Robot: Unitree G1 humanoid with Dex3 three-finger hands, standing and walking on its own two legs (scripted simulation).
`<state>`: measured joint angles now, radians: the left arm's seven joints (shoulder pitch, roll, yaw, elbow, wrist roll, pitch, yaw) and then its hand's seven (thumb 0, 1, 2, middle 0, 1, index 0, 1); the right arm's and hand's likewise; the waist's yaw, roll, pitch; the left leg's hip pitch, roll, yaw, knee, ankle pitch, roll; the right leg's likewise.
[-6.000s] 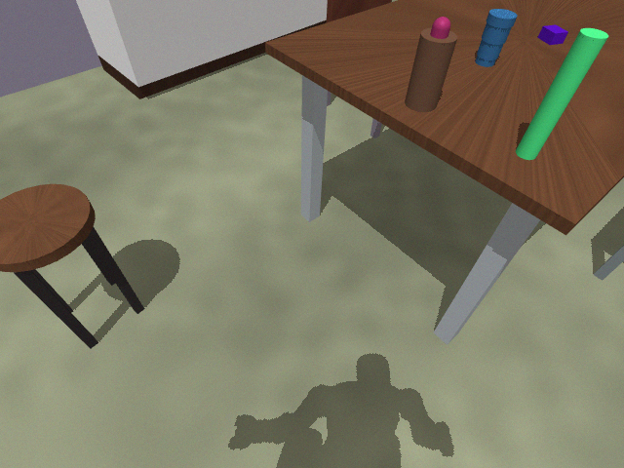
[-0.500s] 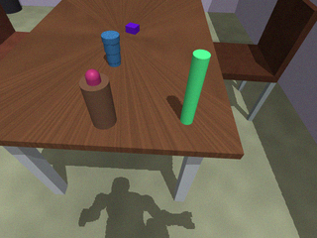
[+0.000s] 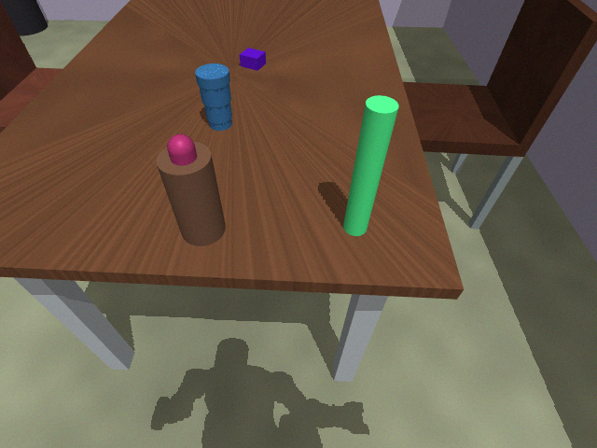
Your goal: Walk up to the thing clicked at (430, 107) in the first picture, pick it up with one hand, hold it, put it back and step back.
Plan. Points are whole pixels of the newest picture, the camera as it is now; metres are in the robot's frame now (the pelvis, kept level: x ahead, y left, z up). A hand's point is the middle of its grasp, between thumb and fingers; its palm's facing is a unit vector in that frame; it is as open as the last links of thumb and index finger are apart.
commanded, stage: stand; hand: left
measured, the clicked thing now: (192, 189) +0.47 +0.18 +0.07
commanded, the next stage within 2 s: rise first in 1.74 s
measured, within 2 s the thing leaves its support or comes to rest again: neither
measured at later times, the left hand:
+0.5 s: hand out of the picture +0.06 +0.25 -0.16, palm faces -0.01 -0.94 -0.34, open 7.3 cm
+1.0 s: hand out of the picture +0.07 +0.25 -0.16, palm faces -0.01 -0.94 -0.34, open 7.3 cm
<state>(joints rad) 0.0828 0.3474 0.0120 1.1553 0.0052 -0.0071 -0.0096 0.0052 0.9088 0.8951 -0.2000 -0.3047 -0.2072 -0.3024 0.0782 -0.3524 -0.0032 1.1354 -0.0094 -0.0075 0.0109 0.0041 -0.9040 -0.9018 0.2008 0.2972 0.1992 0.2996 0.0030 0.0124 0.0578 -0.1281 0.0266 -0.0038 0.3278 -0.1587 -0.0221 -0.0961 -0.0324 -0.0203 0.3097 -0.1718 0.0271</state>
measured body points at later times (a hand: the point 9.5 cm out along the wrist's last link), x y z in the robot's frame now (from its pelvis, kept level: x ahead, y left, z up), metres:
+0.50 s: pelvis +0.00 +0.00 +0.00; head +0.01 +0.00 +0.45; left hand +0.06 +0.30 -0.13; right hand +0.07 -0.30 -0.13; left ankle +0.01 +0.13 -0.75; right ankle +0.00 -0.14 -0.75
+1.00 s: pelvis +0.01 +0.00 +0.00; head +0.02 +0.00 +0.45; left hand +0.07 +0.30 -0.13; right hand +0.09 -0.30 -0.13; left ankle +0.01 +0.13 -0.75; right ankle +0.00 -0.14 -0.75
